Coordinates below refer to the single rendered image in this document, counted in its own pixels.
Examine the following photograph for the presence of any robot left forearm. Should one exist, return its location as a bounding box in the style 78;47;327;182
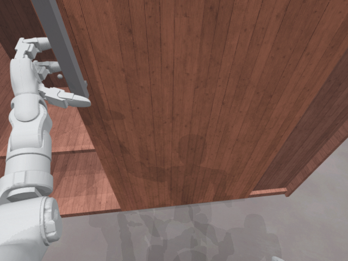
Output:
0;94;53;205

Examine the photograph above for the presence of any wardrobe door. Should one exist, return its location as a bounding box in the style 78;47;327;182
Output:
30;0;348;212
253;47;348;191

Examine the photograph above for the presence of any handle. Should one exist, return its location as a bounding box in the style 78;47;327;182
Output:
31;0;89;99

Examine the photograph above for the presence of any robot left hand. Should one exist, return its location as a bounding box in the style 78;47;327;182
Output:
10;38;91;108

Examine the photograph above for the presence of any left robot upper arm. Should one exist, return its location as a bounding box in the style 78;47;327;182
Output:
0;196;63;261

